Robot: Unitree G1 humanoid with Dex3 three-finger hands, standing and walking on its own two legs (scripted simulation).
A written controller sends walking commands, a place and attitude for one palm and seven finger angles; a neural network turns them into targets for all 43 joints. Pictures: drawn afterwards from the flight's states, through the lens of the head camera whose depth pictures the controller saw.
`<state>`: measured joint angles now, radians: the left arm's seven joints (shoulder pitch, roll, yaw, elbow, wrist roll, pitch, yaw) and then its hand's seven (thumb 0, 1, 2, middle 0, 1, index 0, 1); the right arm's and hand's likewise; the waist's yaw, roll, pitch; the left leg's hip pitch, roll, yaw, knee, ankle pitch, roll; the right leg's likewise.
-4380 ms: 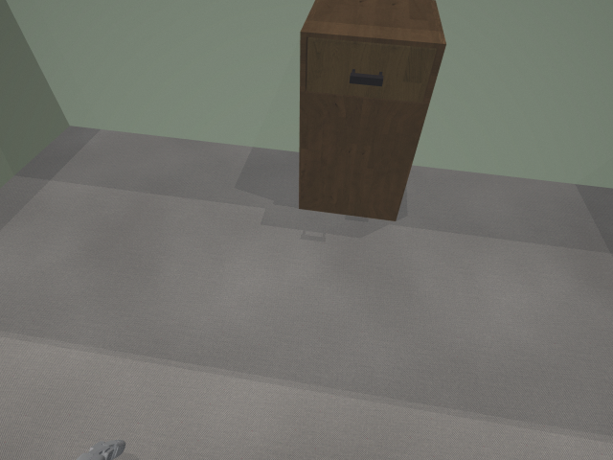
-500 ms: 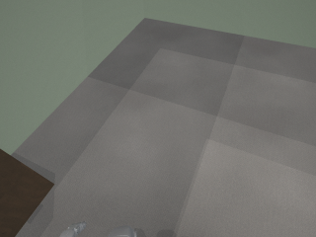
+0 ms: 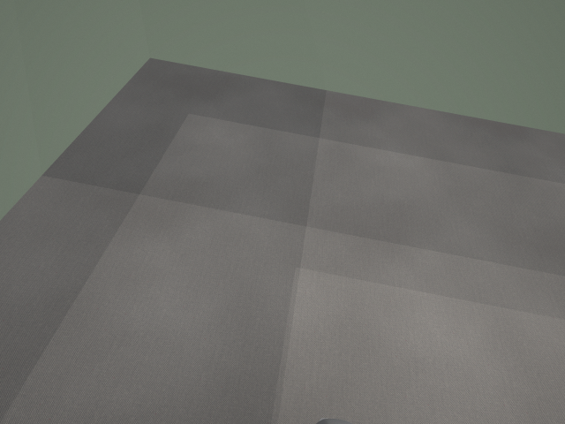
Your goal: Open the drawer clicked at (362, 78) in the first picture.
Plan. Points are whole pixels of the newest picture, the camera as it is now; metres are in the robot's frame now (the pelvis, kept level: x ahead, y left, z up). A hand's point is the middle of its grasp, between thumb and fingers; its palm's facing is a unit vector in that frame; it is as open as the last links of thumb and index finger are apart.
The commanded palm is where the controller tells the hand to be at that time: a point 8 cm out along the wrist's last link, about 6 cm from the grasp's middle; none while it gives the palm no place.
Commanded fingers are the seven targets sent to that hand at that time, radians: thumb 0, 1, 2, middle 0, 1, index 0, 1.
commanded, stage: walk to a spot facing it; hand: left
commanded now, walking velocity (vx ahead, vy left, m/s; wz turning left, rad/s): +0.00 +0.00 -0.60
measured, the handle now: out of the picture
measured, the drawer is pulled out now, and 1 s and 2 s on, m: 0.00 0.00 0.00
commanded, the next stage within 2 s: turn to face it in 0.14 s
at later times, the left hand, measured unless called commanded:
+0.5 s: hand (234, 354) +0.26 +0.09 -0.16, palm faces -0.20 -0.96 -0.22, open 7.4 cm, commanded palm none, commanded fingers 0.00 0.90 0.90 -0.20 -0.30 -0.20 -0.30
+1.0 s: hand out of the picture +0.13 +0.21 -0.18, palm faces +0.18 -0.95 -0.24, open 7.4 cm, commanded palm none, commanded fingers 0.00 0.90 0.90 -0.20 -0.30 -0.20 -0.30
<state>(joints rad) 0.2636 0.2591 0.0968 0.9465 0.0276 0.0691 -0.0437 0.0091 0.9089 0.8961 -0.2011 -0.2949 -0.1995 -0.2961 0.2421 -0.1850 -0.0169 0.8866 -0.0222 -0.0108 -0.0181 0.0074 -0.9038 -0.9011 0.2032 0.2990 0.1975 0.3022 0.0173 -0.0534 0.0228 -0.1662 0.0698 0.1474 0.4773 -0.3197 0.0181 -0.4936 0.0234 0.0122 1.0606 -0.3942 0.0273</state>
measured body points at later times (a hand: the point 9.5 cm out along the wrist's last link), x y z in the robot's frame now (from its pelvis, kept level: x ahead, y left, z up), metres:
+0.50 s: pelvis +0.09 -0.05 -0.01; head +0.12 -0.07 +0.44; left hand +0.27 +0.14 -0.14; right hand +0.03 -0.28 -0.17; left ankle +0.05 +0.11 -0.67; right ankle +0.10 -0.13 -0.74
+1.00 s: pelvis +0.10 -0.01 +0.00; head +0.14 +0.02 +0.44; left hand +0.13 +0.26 -0.16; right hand +0.20 -0.26 -0.13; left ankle +0.12 +0.07 -0.74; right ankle +0.09 -0.18 -0.65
